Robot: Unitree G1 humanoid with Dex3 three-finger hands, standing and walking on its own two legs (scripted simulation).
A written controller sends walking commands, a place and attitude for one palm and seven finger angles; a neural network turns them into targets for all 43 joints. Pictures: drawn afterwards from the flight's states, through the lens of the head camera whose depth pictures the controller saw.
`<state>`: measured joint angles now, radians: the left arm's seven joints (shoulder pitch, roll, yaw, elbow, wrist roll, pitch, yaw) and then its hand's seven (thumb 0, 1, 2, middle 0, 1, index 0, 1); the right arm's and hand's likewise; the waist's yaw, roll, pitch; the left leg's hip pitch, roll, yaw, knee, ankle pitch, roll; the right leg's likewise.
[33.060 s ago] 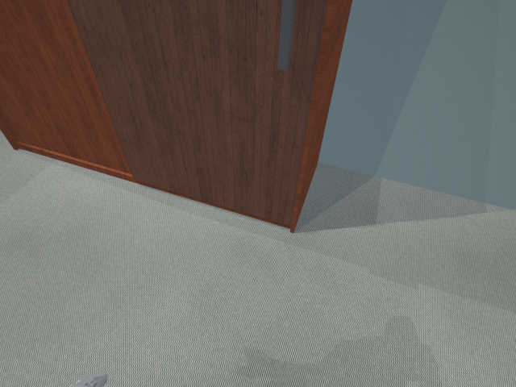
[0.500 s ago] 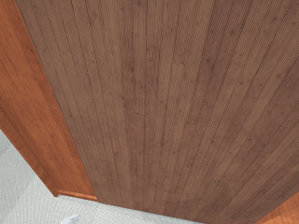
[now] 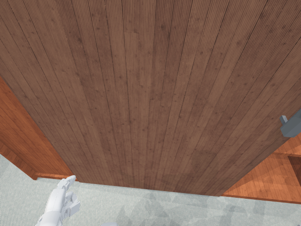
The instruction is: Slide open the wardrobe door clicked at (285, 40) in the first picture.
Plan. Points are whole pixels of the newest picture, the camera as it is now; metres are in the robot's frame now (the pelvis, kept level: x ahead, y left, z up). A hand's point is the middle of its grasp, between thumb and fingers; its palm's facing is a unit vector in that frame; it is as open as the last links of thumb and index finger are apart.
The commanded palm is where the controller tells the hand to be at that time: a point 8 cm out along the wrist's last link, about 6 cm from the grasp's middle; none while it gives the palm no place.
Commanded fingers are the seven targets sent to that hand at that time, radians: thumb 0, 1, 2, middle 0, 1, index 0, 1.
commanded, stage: stop walking and hold the door there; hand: right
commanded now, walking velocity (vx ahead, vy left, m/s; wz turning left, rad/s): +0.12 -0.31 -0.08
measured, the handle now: out of the picture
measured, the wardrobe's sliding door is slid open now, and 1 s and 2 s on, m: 0.56 0.56 0.56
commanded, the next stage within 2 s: loosen the grip on the handle in 1.24 s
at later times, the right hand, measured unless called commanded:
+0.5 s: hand out of the picture +0.34 -0.34 +0.21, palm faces +0.37 +0.93 -0.10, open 7.0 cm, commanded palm +0.31 -0.34 +0.18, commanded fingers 0.00 -0.90 -0.90 0.45 1.40 0.45 1.40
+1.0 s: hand out of the picture +0.33 -0.34 +0.22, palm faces +0.23 +0.97 -0.03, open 6.8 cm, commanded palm +0.31 -0.34 +0.18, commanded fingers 0.00 -0.90 -0.90 0.45 1.40 0.45 1.40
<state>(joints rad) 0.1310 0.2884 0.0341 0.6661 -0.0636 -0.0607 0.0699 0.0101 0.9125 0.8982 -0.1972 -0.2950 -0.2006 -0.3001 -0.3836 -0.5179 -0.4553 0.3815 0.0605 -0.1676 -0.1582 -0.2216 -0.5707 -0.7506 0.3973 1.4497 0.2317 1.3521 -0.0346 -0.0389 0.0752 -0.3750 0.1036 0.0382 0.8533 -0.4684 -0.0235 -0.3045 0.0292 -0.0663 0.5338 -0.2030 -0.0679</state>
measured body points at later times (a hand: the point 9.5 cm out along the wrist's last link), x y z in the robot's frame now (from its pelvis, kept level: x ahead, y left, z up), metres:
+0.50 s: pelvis -0.04 -0.13 -0.01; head +0.02 -0.13 +0.43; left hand +0.12 +0.11 -0.13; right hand +0.31 -0.39 +0.22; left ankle -0.04 +0.02 -0.70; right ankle +0.00 -0.29 -0.73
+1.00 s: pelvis -0.02 -0.17 +0.01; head +0.00 -0.17 +0.45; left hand +0.19 +0.03 -0.09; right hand +0.31 -0.39 +0.22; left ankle -0.01 -0.07 -0.73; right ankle -0.03 -0.29 -0.73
